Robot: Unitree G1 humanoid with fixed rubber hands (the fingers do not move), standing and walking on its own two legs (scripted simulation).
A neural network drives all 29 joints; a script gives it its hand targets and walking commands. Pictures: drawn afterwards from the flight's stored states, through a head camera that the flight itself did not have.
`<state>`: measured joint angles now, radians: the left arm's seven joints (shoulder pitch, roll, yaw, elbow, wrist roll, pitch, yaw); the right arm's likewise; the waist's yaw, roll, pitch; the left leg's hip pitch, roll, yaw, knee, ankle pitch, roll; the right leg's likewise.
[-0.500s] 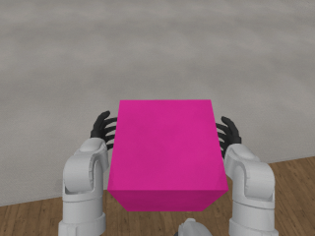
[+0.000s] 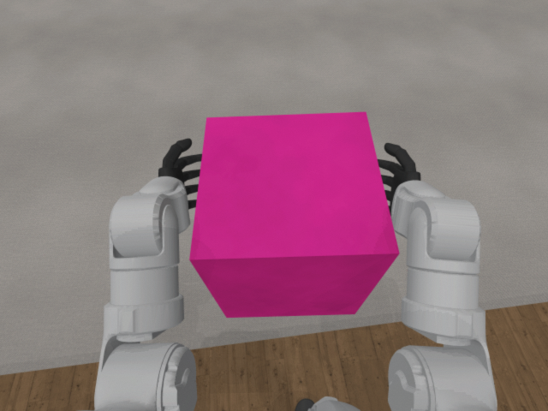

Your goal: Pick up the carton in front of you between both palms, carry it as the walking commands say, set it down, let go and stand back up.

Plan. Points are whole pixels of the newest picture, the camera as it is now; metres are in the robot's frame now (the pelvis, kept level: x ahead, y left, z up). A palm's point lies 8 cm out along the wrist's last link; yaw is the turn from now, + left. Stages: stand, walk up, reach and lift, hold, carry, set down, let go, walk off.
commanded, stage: carry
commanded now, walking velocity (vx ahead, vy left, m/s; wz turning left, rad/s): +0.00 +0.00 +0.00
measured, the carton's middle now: (288, 226) +0.37 +0.00 +0.03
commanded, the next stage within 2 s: none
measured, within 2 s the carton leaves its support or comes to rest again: neither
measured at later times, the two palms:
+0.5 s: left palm (145, 200) +0.35 +0.18 +0.12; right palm (387, 207) +0.35 -0.12 +0.11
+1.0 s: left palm (145, 223) +0.31 +0.17 +0.13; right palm (409, 230) +0.31 -0.13 +0.13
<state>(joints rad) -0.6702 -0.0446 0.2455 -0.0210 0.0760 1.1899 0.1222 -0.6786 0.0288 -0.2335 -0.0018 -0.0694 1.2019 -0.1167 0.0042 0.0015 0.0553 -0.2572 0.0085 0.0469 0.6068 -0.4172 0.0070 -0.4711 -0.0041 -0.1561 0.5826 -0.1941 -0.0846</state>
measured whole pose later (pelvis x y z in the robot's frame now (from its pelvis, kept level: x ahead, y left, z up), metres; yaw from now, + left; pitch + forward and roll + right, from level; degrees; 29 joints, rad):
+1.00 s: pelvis -0.04 +0.01 +0.00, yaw +1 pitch +1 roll +0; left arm -0.66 -0.01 0.21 0.20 0.06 1.21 0.12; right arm -0.65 0.00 -0.20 0.19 -0.06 1.23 -0.12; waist 0.01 0.00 -0.06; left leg -0.20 -0.02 0.05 0.56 -0.39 0.04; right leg -0.40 -0.03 -0.15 0.52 -0.14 -0.05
